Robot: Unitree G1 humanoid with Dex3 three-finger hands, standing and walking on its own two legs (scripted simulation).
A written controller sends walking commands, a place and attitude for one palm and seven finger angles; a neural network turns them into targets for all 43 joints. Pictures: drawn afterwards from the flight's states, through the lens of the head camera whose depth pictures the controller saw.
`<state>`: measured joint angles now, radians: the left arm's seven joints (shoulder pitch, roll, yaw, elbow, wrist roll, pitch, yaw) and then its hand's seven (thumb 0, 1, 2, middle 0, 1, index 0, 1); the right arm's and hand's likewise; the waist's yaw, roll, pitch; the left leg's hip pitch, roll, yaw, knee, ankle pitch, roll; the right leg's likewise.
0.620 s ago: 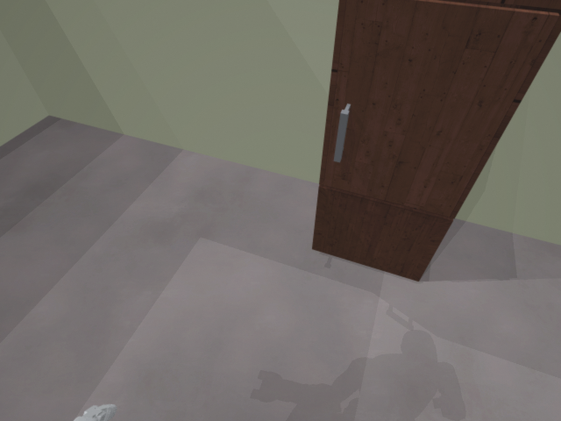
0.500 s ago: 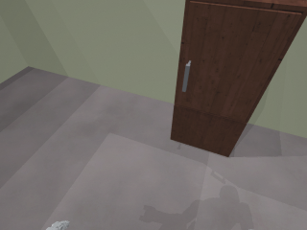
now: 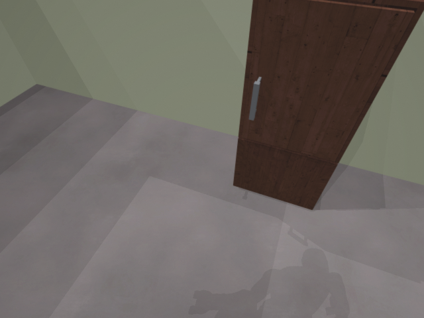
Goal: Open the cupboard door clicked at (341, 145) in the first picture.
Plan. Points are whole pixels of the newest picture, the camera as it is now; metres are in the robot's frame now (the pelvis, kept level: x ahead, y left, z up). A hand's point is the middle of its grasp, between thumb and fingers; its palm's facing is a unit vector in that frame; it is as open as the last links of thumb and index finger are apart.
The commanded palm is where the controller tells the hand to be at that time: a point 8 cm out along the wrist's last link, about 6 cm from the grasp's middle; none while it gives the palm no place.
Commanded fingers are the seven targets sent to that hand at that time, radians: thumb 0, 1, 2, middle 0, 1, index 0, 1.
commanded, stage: stand and wait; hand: left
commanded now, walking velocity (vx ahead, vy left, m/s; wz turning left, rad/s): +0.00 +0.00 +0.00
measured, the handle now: (255, 99) +0.91 -0.12 -0.11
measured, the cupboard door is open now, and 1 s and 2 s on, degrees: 0 0 0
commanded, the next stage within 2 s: look at it before walking up in 0.20 s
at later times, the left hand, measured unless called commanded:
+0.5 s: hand out of the picture +0.08 +0.25 -0.15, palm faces -0.03 -0.94 -0.33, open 7.4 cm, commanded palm none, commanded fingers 0.00 0.90 0.90 -0.20 -0.30 -0.20 -0.30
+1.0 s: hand out of the picture +0.08 +0.25 -0.15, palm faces -0.03 -0.94 -0.34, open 7.4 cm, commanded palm none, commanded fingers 0.00 0.90 0.90 -0.20 -0.30 -0.20 -0.30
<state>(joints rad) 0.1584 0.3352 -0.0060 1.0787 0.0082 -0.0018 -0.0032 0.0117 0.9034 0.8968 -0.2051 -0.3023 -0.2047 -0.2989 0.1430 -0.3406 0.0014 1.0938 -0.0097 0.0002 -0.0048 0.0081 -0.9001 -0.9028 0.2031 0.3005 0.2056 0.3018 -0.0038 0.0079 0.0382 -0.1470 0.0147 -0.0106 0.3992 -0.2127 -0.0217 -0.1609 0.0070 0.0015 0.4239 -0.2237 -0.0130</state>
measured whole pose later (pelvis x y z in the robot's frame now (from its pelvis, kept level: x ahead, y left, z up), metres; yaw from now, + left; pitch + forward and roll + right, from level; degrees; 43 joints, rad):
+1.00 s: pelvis +0.01 +0.00 +0.00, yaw -1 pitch -2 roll +0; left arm 0.14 0.33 0.00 1.09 0.01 -0.01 0.00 0.01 0.90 0.90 -0.20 -0.30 -0.20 -0.30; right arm 0.11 -0.34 0.00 1.11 -0.01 -0.01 -0.01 0.01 -0.90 -0.90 0.20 0.30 0.21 0.30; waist 0.00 0.01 0.04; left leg -0.12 0.02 0.00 0.35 -0.20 -0.02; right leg -0.14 0.01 0.01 0.38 -0.21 -0.01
